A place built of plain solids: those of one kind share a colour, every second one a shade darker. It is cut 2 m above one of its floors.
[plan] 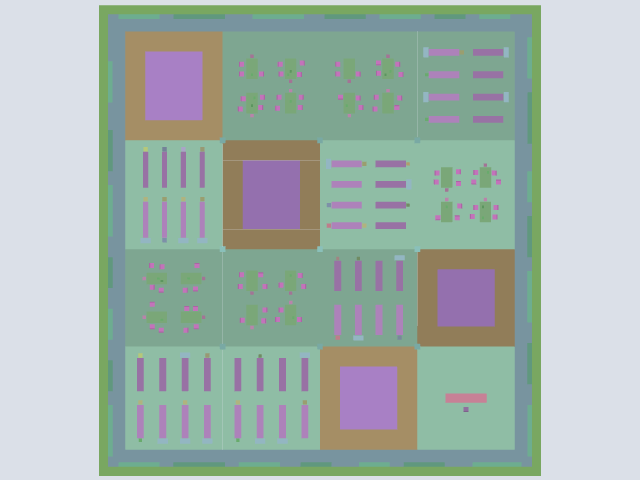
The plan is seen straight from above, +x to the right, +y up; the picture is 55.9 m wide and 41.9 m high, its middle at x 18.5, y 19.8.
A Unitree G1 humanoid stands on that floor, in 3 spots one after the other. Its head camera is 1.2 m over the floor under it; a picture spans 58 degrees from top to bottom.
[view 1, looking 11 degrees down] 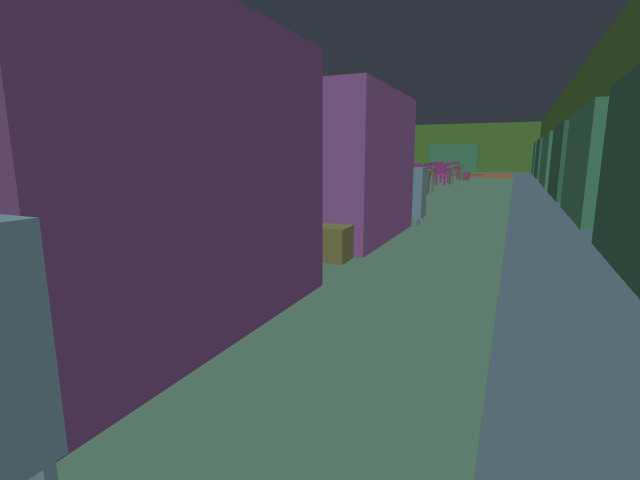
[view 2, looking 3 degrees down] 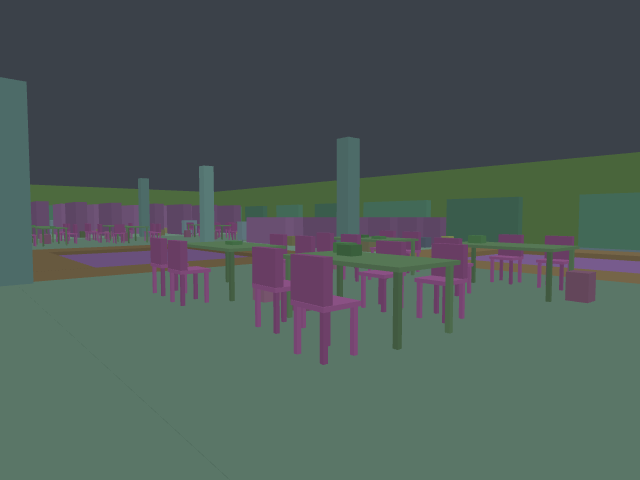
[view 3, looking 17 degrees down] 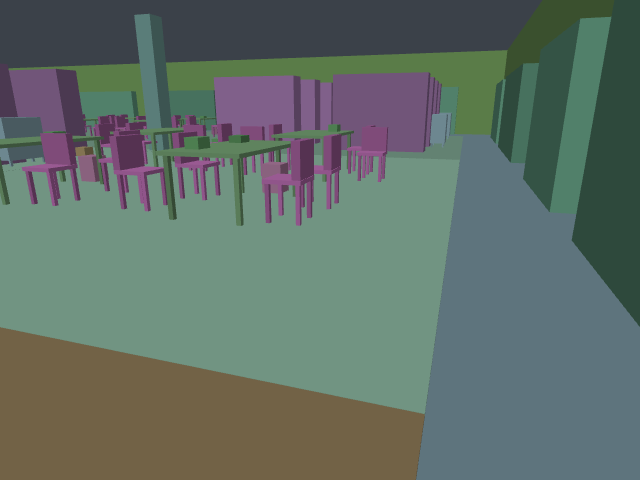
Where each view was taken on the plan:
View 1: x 35.45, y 38.05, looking -156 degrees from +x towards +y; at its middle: range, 3.95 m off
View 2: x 19.45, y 38.05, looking -131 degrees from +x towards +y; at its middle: chair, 9.01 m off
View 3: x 35.55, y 17.45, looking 108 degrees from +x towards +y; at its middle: floor_bay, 4.11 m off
